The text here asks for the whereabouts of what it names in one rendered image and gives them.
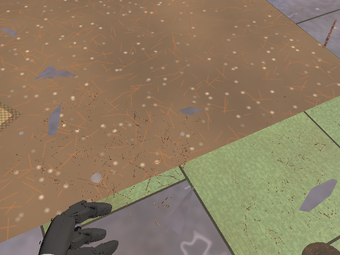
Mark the robot left hand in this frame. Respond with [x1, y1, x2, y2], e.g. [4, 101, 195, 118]
[38, 200, 118, 255]

